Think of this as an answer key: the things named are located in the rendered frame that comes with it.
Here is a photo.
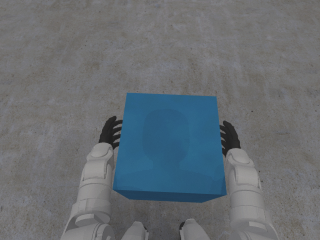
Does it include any right robot upper arm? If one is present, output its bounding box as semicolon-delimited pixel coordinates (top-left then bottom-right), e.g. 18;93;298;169
228;229;275;240

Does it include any left robot upper arm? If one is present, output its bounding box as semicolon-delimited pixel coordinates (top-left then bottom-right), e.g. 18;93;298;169
61;222;115;240

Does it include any left robot forearm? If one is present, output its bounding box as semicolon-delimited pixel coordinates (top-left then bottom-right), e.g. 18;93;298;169
60;142;115;240

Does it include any right robot shin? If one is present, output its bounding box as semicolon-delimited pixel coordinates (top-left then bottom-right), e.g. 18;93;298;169
183;218;197;227

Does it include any carton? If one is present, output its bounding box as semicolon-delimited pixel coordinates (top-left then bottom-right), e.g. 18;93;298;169
112;92;227;203

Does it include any right robot hand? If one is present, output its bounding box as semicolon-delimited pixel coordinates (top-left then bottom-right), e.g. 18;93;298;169
219;120;241;157

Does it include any robot left thigh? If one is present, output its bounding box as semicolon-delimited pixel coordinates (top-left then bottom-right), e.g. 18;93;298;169
121;226;149;240

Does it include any left robot hand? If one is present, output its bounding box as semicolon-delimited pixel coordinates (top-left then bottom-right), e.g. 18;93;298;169
98;116;123;150

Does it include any right robot forearm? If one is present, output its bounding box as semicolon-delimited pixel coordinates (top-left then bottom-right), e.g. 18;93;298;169
224;148;280;240

